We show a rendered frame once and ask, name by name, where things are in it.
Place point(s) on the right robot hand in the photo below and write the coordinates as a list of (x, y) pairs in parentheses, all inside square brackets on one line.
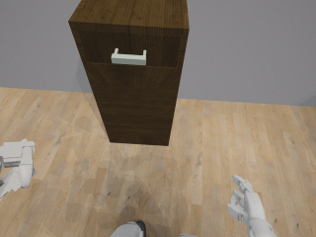
[(250, 207)]

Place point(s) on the left robot thigh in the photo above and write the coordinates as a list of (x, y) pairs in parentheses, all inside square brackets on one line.
[(128, 230)]

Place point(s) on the drawer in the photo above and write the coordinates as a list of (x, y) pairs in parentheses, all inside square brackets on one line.
[(161, 50)]

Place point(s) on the left robot hand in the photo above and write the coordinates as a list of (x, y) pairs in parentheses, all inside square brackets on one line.
[(17, 154)]

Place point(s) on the cabinet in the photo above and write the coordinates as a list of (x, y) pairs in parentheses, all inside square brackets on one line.
[(136, 102)]

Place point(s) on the left robot foot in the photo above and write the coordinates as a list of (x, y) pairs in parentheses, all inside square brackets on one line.
[(142, 226)]

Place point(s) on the right robot forearm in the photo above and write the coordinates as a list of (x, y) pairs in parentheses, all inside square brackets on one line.
[(259, 228)]

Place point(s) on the handle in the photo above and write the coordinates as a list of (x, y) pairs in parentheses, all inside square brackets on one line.
[(130, 59)]

